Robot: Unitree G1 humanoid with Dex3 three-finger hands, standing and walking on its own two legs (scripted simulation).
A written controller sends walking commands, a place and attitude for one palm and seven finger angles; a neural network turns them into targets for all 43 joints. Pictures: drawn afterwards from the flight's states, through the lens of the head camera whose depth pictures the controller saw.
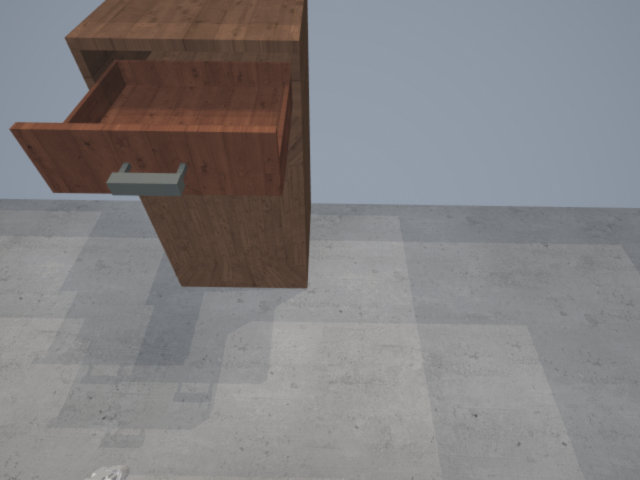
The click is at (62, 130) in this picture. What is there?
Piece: drawer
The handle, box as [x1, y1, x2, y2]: [106, 162, 186, 195]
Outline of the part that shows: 106,182 112,194 181,195 184,187 182,178 186,170 185,163 180,163 176,173 129,173 128,171 130,165 129,163 124,162 119,171 112,172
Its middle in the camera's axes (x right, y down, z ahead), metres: -0.29 -0.11 +0.66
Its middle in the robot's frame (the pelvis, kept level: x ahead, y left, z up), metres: +0.56 +0.33 +0.04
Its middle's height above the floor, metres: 0.82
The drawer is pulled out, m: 0.29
